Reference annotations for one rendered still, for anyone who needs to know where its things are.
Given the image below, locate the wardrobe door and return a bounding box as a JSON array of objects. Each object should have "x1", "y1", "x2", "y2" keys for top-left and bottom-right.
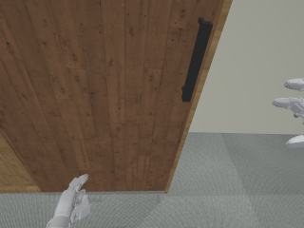
[
  {"x1": 0, "y1": 133, "x2": 37, "y2": 186},
  {"x1": 0, "y1": 0, "x2": 225, "y2": 192}
]

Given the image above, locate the handle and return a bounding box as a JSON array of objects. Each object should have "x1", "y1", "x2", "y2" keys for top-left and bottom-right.
[{"x1": 181, "y1": 17, "x2": 213, "y2": 103}]

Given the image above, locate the left robot forearm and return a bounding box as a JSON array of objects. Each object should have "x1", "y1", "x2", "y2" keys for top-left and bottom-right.
[{"x1": 46, "y1": 216, "x2": 71, "y2": 228}]

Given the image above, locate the right robot hand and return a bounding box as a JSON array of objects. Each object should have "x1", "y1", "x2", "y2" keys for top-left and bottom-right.
[{"x1": 272, "y1": 78, "x2": 304, "y2": 148}]

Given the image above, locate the left robot hand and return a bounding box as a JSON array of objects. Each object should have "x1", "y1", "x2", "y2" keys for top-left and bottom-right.
[{"x1": 53, "y1": 174, "x2": 91, "y2": 223}]

